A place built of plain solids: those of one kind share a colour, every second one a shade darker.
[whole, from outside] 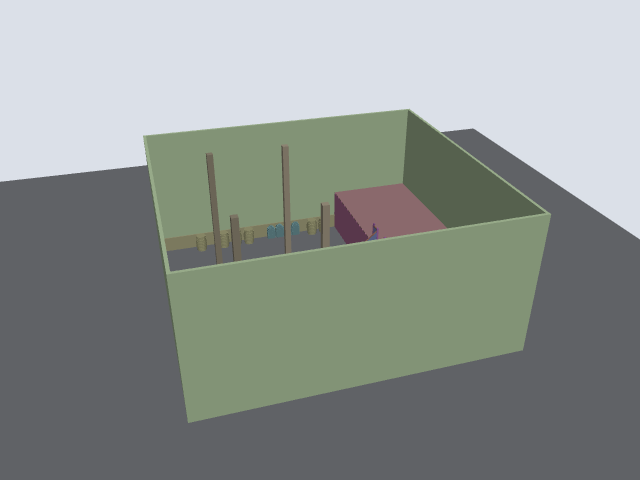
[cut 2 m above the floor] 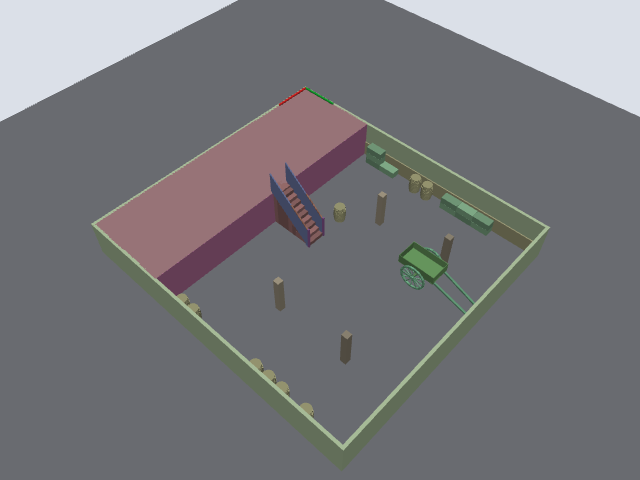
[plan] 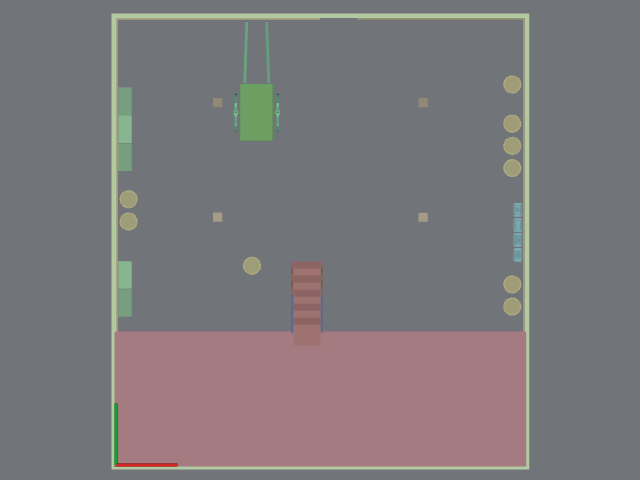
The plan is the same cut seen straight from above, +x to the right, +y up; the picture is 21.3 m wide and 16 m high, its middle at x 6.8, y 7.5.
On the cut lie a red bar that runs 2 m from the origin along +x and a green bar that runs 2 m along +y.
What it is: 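An aisled barn 13.6 x 14.9 m, 7.0 m high; a nave 6.8 m broad between two rows of posts 0.31 m square, 3.8 m apart, aisles 3.4 m broad; at the rear a loft 4.4 m deep at 2.32 m over closed bays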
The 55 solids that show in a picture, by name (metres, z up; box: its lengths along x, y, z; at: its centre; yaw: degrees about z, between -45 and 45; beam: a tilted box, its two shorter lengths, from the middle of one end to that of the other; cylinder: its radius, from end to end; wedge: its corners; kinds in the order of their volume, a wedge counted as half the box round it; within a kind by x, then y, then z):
{
 "loft_1": {"box": [13.73, 4.49, 2.37], "at": [6.82, 2.19, 1.14]},
 "wall_1": {"box": [0.15, 15.2, 7.08], "at": [-0.07, 7.45, 3.49]},
 "wall_2": {"box": [13.93, 0.15, 7.08], "at": [6.82, -0.07, 3.49]},
 "wall_3": {"box": [13.93, 0.15, 7.08], "at": [6.82, 14.97, 3.49]},
 "wall_4": {"box": [0.15, 15.2, 7.08], "at": [13.71, 7.45, 3.49]},
 "stair_1": {"box": [0.9, 0.69, 2.16], "at": [6.37, 4.33, 1.03]},
 "stair_2": {"box": [0.9, 0.69, 1.95], "at": [6.37, 4.56, 0.92]},
 "stair_3": {"box": [0.9, 0.69, 1.74], "at": [6.37, 4.8, 0.82]},
 "stair_4": {"box": [0.9, 0.69, 1.53], "at": [6.37, 5.03, 0.71]},
 "stair_5": {"box": [0.9, 0.69, 1.32], "at": [6.37, 5.26, 0.61]},
 "stair_6": {"box": [0.9, 0.69, 1.1], "at": [6.37, 5.5, 0.5]},
 "stair_7": {"box": [0.9, 0.69, 0.89], "at": [6.37, 5.73, 0.4]},
 "stair_8": {"box": [0.9, 0.69, 0.68], "at": [6.37, 5.97, 0.29]},
 "stair_9": {"box": [0.9, 0.69, 0.47], "at": [6.37, 6.2, 0.19]},
 "stair_10": {"box": [0.9, 0.69, 0.26], "at": [6.37, 6.44, 0.08]},
 "post_1": {"box": [0.31, 0.31, 7.08], "at": [3.39, 8.26, 3.49]},
 "post_2": {"box": [0.31, 0.31, 7.08], "at": [3.39, 12.08, 3.49]},
 "post_3": {"box": [0.31, 0.31, 7.08], "at": [10.24, 8.26, 3.49]},
 "post_4": {"box": [0.31, 0.31, 7.08], "at": [10.24, 12.08, 3.49]},
 "dwarf_1": {"box": [0.06, 10.46, 0.88], "at": [0.03, 9.67, 0.39]},
 "dwarf_2": {"box": [6.73, 0.06, 0.88], "at": [3.42, 14.87, 0.39]},
 "dwarf_3": {"box": [5.54, 0.06, 0.88], "at": [10.8, 14.87, 0.39]},
 "dwarf_4": {"box": [0.06, 10.46, 0.88], "at": [13.6, 9.67, 0.39]},
 "bales_1": {"box": [0.46, 0.92, 0.41], "at": [0.3, 5.4, 0.15]},
 "bales_2": {"box": [0.46, 0.92, 0.36], "at": [0.3, 5.4, 0.54]},
 "bales_3": {"box": [0.46, 0.92, 0.36], "at": [0.3, 5.4, 0.9]},
 "bales_4": {"box": [0.46, 0.92, 0.41], "at": [0.3, 6.33, 0.15]},
 "bales_5": {"box": [0.46, 0.92, 0.41], "at": [0.3, 10.26, 0.15]},
 "bales_6": {"box": [0.46, 0.92, 0.36], "at": [0.3, 10.26, 0.54]},
 "bales_7": {"box": [0.46, 0.92, 0.41], "at": [0.3, 11.19, 0.15]},
 "bales_8": {"box": [0.46, 0.92, 0.36], "at": [0.3, 11.19, 0.54]},
 "bales_9": {"box": [0.46, 0.92, 0.41], "at": [0.3, 12.12, 0.15]},
 "bales_10": {"box": [0.46, 0.92, 0.36], "at": [0.3, 12.12, 0.54]},
 "stair_guard_panel_1": {"wedge": [[5.84, 4.39, 2.14], [5.84, 4.39, 3.26], [5.84, 6.79, -0.02], [5.84, 6.79, 1.1], [5.9, 4.39, 2.14], [5.9, 4.39, 3.26], [5.9, 6.79, -0.02], [5.9, 6.79, 1.1]]},
 "stair_guard_panel_2": {"wedge": [[6.84, 4.39, 2.14], [6.84, 4.39, 3.26], [6.84, 6.79, -0.02], [6.84, 6.79, 1.1], [6.89, 4.39, 2.14], [6.89, 4.39, 3.26], [6.89, 6.79, -0.02], [6.89, 6.79, 1.1]]},
 "face_1": {"box": [5.92, 0.012, 2.34], "at": [2.96, 4.45, 1.12]},
 "face_2": {"box": [6.81, 0.012, 2.34], "at": [10.22, 4.45, 1.12]},
 "cart_rod_1": {"wedge": [[4.24, 12.69, 0.79], [4.24, 12.72, 0.87], [4.31, 14.74, 0.0], [4.31, 14.77, 0.09], [4.34, 12.68, 0.79], [4.34, 12.71, 0.87], [4.41, 14.73, 0.0], [4.41, 14.76, 0.09]]},
 "cart_rod_2": {"wedge": [[4.97, 14.73, 0.0], [4.97, 14.76, 0.09], [5.04, 12.68, 0.79], [5.04, 12.71, 0.87], [5.07, 14.74, 0.0], [5.07, 14.77, 0.09], [5.14, 12.69, 0.79], [5.14, 12.72, 0.87]]},
 "cart_1": {"box": [0.029, 1.9, 0.42], "at": [4.16, 11.75, 1.1]},
 "cart_2": {"box": [1.04, 0.028, 0.42], "at": [4.69, 10.81, 1.1]},
 "cart_3": {"box": [1.1, 1.9, 0.03], "at": [4.69, 11.75, 0.88]},
 "cart_4": {"box": [1.04, 0.028, 0.42], "at": [4.69, 12.69, 1.1]},
 "cart_5": {"box": [0.029, 1.9, 0.42], "at": [5.22, 11.75, 1.1]},
 "cask_1": {"cylinder": 0.26, "from": [0.42, 8.12, 0.85], "to": [0.42, 8.12, 0.9]},
 "cask_2": {"cylinder": 0.26, "from": [0.42, 8.86, 0.85], "to": [0.42, 8.86, 0.9]},
 "cask_3": {"cylinder": 0.26, "from": [4.53, 6.64, 0.85], "to": [4.53, 6.64, 0.9]},
 "cask_4": {"cylinder": 0.26, "from": [13.21, 5.28, 0.85], "to": [13.21, 5.28, 0.9]},
 "cask_5": {"cylinder": 0.26, "from": [13.21, 6.02, 0.85], "to": [13.21, 6.02, 0.9]},
 "cask_6": {"cylinder": 0.26, "from": [13.21, 9.9, 0.85], "to": [13.21, 9.9, 0.9]},
 "cask_7": {"cylinder": 0.26, "from": [13.21, 10.64, 0.85], "to": [13.21, 10.64, 0.9]},
 "cask_8": {"cylinder": 0.26, "from": [13.21, 11.38, 0.85], "to": [13.21, 11.38, 0.9]},
 "cask_9": {"cylinder": 0.26, "from": [13.21, 12.69, 0.85], "to": [13.21, 12.69, 0.9]},
 "stair_guard_newel_1": {"box": [0.09, 0.09, 1.31], "at": [5.87, 6.79, 0.6]},
 "stair_guard_newel_2": {"box": [0.09, 0.09, 1.31], "at": [6.87, 6.79, 0.6]}
}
